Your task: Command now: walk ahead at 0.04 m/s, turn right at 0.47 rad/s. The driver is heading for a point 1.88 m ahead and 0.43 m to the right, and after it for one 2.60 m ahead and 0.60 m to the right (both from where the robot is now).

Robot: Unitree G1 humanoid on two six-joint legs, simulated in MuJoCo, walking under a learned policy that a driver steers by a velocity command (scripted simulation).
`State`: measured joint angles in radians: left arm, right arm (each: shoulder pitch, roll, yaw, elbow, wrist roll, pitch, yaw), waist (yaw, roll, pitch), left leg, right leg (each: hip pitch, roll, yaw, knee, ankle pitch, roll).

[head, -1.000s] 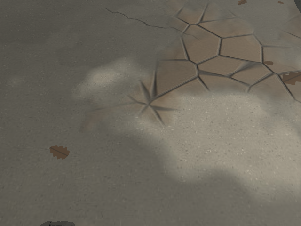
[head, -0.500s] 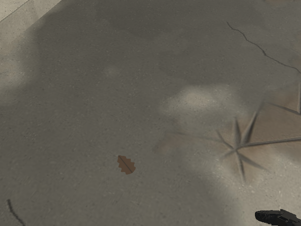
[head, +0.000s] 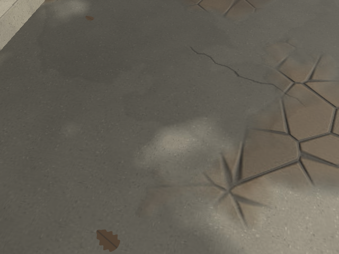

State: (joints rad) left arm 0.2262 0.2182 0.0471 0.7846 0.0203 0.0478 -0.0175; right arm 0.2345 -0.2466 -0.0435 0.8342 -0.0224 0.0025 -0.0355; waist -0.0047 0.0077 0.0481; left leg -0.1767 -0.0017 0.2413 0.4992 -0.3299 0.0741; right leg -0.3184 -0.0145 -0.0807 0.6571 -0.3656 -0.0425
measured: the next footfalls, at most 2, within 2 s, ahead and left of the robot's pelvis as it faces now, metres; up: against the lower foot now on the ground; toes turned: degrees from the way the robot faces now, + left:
right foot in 0.02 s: +0.04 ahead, -0.09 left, +0.00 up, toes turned -5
left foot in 0.52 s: +0.09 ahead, +0.10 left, +0.00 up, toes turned -22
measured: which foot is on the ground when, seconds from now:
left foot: down 0.00-0.04, up 0.06-0.50, down 0.52-0.94, up 0.96-1.00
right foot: up 0.00-0.00, down 0.02-0.52, up 0.54-0.90, down 0.92-1.00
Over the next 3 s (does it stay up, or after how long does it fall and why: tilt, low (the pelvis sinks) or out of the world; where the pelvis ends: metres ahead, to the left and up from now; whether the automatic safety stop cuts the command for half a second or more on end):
stays up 0.93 -0.39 -0.01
